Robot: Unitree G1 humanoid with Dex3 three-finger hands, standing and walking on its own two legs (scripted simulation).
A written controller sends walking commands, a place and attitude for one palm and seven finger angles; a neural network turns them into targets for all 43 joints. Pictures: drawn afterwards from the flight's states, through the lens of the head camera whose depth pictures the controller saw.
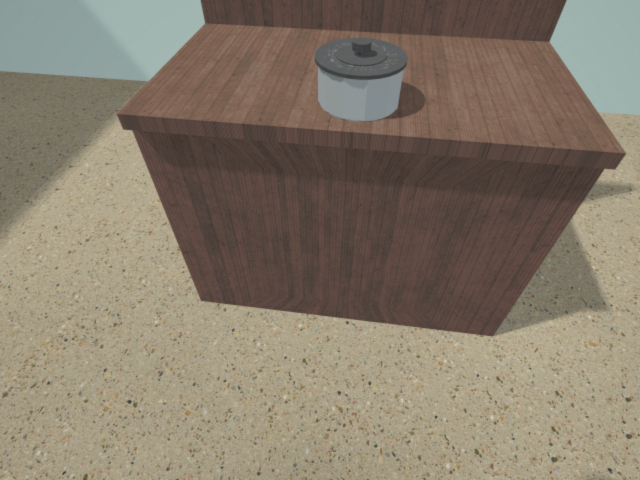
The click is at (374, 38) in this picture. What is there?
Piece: lid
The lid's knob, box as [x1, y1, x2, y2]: [352, 37, 371, 52]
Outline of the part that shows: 353,39 353,50 358,52 365,52 370,49 371,41 369,39 362,37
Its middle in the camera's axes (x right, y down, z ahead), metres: +0.09 -0.42 +0.83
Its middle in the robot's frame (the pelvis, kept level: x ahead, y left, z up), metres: +0.92 -0.04 +0.15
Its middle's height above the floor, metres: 0.93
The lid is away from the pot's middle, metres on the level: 0.00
